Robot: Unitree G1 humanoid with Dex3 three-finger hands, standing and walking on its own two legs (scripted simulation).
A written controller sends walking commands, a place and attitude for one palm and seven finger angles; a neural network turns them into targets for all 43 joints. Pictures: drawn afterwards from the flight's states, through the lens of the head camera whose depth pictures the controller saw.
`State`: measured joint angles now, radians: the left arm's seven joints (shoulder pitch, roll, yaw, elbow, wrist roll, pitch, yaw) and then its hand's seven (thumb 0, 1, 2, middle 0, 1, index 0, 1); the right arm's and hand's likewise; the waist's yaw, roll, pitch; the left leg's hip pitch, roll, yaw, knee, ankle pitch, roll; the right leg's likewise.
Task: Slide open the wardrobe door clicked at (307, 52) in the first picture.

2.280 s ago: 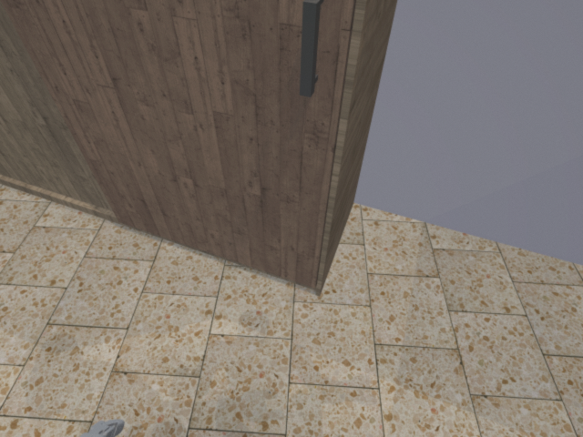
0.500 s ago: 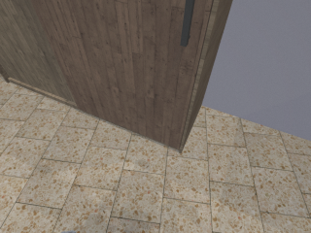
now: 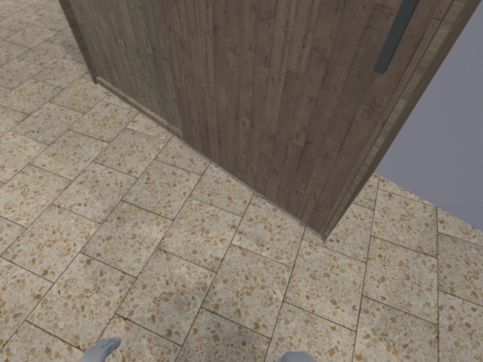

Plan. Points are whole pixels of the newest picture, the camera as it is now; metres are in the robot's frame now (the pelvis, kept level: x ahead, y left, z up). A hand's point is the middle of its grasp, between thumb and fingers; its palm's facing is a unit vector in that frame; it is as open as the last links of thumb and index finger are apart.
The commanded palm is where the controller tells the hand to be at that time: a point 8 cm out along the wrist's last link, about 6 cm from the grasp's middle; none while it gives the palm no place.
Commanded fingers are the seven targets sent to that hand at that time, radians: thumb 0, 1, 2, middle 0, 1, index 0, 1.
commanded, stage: walk to a spot facing it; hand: right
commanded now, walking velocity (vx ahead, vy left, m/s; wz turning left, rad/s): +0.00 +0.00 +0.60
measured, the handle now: (400, 29) +0.71 -0.31 +0.19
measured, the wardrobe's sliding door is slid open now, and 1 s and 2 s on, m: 0.00 0.00 0.00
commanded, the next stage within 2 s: none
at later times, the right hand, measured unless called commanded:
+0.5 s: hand out of the picture +0.10 -0.28 -0.17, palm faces -0.25 +0.95 -0.19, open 7.4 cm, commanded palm none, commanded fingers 0.00 -0.90 -0.90 0.20 0.30 0.20 0.30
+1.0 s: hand out of the picture +0.12 -0.15 -0.15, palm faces -0.54 +0.80 -0.25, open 7.3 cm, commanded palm none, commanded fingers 0.00 -0.90 -0.90 0.20 0.30 0.20 0.30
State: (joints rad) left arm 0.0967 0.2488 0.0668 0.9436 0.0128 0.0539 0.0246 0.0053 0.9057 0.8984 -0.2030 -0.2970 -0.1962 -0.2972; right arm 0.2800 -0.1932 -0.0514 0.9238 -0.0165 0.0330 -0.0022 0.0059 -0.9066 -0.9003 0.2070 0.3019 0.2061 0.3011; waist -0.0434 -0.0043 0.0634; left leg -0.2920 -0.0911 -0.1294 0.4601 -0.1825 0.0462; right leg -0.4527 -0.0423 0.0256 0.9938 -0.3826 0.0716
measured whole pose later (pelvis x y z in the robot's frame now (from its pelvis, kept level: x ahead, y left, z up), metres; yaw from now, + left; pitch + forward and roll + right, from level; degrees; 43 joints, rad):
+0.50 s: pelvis -0.03 -0.09 +0.00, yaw +19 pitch -2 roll +3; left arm 0.28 0.17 0.02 0.93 0.01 0.00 0.04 0.00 0.90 0.90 -0.21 -0.30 -0.20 -0.30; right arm 0.22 -0.28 -0.10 0.93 -0.02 0.10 0.03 0.01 -0.91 -0.90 0.20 0.30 0.20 0.30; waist -0.01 0.05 0.04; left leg -0.50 0.04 -0.06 1.16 -0.31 -0.10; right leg -0.17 -0.06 -0.20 0.45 -0.26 -0.07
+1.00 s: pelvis -0.06 -0.04 +0.00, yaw +36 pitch +0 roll -1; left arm 0.26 0.25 0.08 0.97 0.04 0.05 -0.02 0.01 0.91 0.90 -0.20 -0.30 -0.20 -0.30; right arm 0.23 -0.18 -0.06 0.92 -0.01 0.00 0.00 0.00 -0.91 -0.90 0.20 0.30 0.20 0.30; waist 0.02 -0.04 0.01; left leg -0.19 -0.02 0.00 0.45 -0.26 0.04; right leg -0.51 -0.14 -0.07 1.06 -0.33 0.08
